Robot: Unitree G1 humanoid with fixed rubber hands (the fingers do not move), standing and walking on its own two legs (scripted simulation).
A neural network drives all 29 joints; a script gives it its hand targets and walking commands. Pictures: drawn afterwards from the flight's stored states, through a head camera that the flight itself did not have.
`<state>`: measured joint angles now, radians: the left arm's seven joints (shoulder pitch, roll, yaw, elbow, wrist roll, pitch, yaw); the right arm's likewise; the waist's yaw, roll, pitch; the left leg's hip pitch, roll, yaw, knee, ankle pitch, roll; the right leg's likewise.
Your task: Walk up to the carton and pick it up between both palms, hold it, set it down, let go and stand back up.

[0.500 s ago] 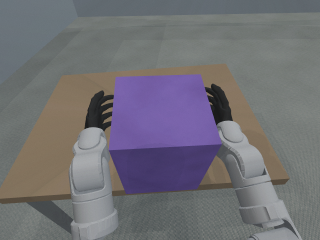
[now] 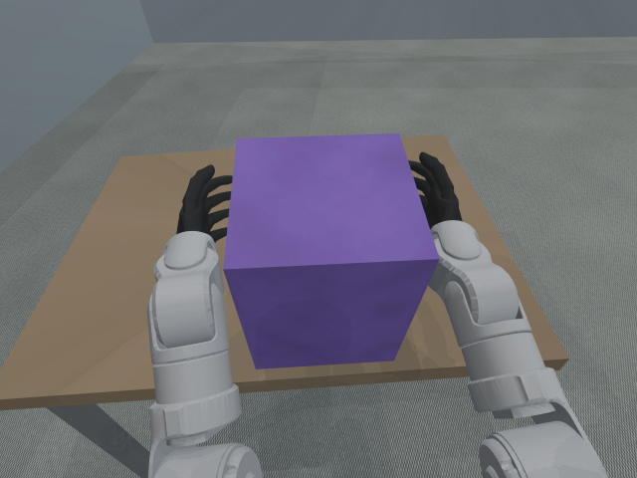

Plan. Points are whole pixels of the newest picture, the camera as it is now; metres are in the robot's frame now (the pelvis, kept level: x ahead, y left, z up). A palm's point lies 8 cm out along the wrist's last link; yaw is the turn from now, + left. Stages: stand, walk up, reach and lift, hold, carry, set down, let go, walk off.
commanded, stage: hold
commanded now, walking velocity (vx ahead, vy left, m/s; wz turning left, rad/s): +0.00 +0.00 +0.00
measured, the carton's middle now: (322, 259) +0.35 +0.00 +0.13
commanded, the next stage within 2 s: none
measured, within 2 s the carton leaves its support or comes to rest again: neither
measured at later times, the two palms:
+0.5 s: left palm (206, 250) +0.34 +0.13 +0.17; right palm (444, 249) +0.34 -0.14 +0.14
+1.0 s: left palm (188, 258) +0.33 +0.15 +0.17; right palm (429, 243) +0.35 -0.13 +0.15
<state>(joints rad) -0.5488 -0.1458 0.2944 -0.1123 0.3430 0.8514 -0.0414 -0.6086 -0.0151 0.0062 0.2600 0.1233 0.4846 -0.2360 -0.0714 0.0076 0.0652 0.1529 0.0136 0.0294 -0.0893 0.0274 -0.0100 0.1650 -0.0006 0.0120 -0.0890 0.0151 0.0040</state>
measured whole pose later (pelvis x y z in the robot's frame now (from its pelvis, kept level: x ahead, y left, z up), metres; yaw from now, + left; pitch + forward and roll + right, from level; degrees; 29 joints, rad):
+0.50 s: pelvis -0.02 +0.00 +0.00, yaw +0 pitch -6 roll +0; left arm -0.59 -0.14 0.30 -0.08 0.36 0.90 -0.06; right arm -0.59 0.00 -0.03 0.25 0.11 0.51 -0.24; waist -0.08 0.02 0.13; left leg 0.14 0.01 0.03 -0.09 0.06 0.00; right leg 0.14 0.00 0.01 -0.07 0.03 0.01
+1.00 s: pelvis +0.00 +0.00 +0.00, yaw +1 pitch -5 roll +0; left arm -0.42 -0.15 0.24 -0.27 0.29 0.88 -0.04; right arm -0.48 -0.02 0.07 0.10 0.20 0.50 -0.30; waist -0.08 0.02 0.11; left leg 0.16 0.00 0.01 -0.09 0.03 0.00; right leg 0.18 -0.01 -0.01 -0.09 0.01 0.01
